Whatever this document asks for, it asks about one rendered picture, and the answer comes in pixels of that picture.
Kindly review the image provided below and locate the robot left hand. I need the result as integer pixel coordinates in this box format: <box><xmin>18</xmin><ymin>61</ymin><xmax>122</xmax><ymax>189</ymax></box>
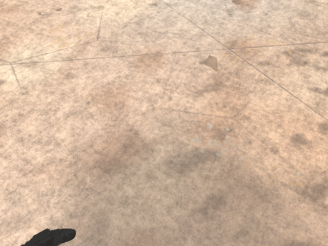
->
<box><xmin>21</xmin><ymin>229</ymin><xmax>76</xmax><ymax>246</ymax></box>

